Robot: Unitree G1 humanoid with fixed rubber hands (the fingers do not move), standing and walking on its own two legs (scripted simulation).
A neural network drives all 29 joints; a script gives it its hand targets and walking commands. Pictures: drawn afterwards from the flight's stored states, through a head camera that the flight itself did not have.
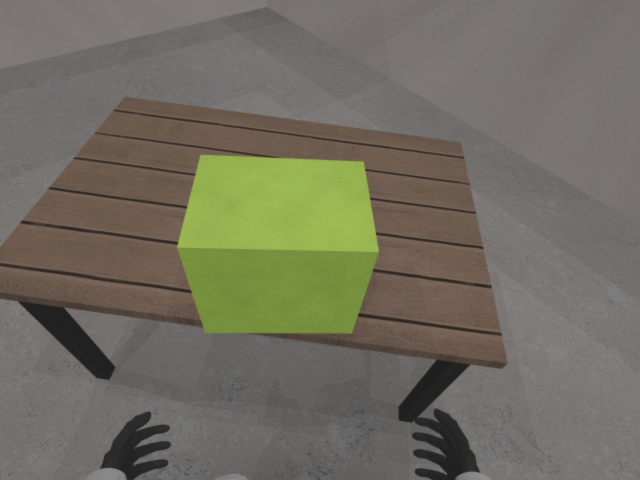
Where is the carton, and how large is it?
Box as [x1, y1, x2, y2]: [177, 155, 378, 332]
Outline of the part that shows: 200,155 177,248 205,332 351,332 378,253 363,162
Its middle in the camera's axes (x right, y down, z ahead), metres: -0.07 +0.03 +0.68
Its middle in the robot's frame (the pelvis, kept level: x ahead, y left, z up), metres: +0.49 +0.08 -0.08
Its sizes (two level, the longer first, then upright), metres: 0.273 0.194 0.256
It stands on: a table, 0.56 m high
